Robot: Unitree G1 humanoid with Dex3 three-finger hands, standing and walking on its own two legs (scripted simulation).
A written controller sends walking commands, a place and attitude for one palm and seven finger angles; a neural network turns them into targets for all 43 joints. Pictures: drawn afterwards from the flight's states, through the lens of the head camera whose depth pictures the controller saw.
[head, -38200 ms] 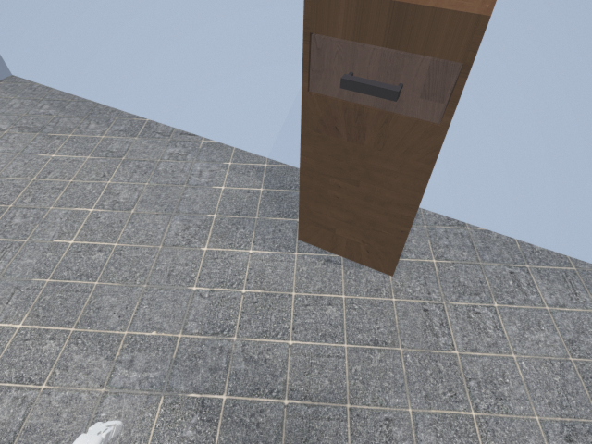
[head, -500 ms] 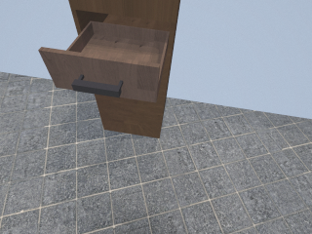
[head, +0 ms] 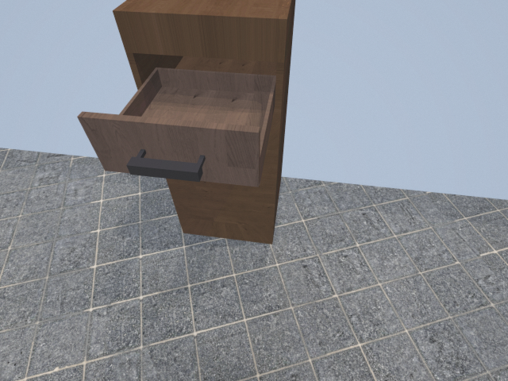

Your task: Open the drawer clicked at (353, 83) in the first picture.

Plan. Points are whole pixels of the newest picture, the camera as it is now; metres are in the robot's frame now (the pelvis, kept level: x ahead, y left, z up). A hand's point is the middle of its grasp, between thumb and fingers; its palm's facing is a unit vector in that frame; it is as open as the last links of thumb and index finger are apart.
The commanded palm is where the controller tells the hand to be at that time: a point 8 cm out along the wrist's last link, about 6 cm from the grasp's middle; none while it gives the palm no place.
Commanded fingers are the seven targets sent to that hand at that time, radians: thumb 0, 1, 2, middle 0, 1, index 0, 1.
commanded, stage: let the arm hang, fingers relaxed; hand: left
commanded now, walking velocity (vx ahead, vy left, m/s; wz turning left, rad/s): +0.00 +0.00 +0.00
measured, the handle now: (168, 162) +0.53 +0.22 +0.02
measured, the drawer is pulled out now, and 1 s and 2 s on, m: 0.30 0.30 0.30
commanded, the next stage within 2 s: look to check the result in 0.28 s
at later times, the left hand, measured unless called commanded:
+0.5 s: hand out of the picture +0.04 +0.18 -0.17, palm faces +0.02 -0.97 -0.23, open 7.4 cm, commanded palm none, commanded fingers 0.00 0.90 0.90 -0.20 -0.30 -0.20 -0.30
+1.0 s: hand out of the picture +0.07 +0.18 -0.16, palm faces +0.01 -0.96 -0.27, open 7.4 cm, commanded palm none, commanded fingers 0.00 0.90 0.90 -0.20 -0.30 -0.20 -0.30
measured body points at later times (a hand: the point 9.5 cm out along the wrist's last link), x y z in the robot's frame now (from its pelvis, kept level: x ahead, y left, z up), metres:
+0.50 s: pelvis +0.02 -0.01 +0.00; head +0.04 -0.02 +0.45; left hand +0.04 +0.23 -0.15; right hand +0.02 -0.24 -0.16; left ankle +0.01 +0.11 -0.74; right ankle +0.04 -0.09 -0.74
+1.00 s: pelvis +0.03 -0.02 +0.00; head +0.05 -0.03 +0.45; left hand +0.07 +0.23 -0.14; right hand +0.05 -0.27 -0.16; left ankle +0.01 +0.11 -0.74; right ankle +0.04 -0.09 -0.74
